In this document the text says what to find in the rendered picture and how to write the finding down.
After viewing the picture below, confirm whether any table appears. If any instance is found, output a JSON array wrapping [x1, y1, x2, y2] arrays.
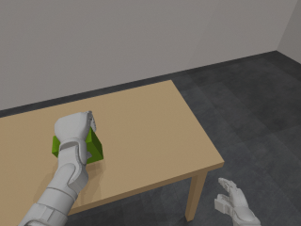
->
[[0, 80, 225, 226]]

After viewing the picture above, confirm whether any sponge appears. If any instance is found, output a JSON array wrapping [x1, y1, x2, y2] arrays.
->
[[52, 126, 103, 164]]

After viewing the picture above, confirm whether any right robot hand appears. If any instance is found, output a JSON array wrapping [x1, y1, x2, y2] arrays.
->
[[214, 178, 249, 218]]

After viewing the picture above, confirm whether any robot left forearm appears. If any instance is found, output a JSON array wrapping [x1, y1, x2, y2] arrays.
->
[[18, 138, 88, 226]]

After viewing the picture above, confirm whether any left robot hand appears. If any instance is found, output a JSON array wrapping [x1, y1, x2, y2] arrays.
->
[[54, 110, 97, 159]]

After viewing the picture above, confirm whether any robot right forearm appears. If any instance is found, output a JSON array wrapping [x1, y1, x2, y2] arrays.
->
[[232, 205, 261, 226]]

